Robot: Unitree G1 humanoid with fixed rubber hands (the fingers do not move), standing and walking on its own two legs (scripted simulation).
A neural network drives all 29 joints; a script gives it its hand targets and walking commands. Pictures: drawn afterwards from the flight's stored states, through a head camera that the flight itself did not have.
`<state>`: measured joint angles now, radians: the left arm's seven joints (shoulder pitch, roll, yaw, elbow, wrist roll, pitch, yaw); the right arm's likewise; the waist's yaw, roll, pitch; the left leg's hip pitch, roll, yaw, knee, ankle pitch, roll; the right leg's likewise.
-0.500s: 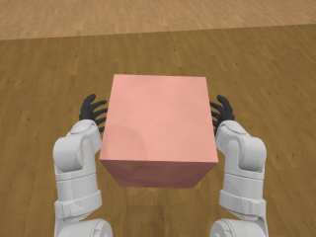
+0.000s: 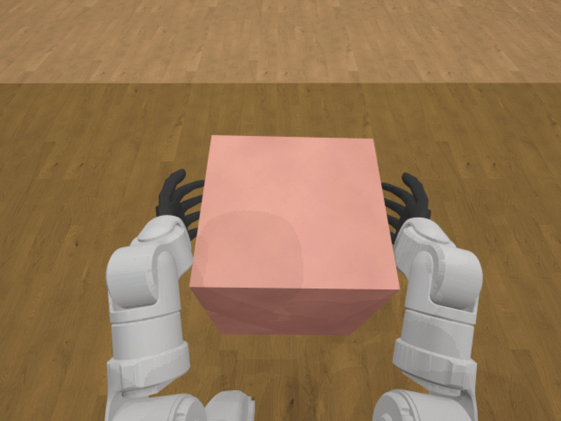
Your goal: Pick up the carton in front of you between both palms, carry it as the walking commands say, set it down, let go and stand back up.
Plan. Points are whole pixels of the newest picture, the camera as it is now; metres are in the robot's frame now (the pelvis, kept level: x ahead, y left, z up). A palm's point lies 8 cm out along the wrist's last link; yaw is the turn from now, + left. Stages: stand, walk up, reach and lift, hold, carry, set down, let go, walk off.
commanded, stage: carry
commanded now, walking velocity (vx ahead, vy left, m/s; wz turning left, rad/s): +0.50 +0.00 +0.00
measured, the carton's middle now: (288, 247) +0.35 +0.02 +0.05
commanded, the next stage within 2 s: none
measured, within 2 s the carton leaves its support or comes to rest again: neither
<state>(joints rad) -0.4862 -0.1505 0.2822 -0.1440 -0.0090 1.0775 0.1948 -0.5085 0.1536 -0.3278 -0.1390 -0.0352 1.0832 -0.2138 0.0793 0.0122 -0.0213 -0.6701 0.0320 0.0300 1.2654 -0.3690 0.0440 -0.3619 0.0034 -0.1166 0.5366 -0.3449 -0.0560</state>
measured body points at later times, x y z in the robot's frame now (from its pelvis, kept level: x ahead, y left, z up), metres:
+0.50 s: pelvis +0.29 +0.04 +0.03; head +0.32 +0.04 +0.48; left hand +0.65 +0.17 +0.15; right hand +0.63 -0.14 +0.15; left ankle +0.28 +0.12 -0.71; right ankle +0.36 -0.10 -0.63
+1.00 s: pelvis +0.48 +0.00 +0.04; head +0.51 +0.01 +0.49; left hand +0.83 +0.16 +0.17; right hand +0.83 -0.16 +0.17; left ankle +0.50 +0.10 -0.69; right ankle +0.52 -0.08 -0.69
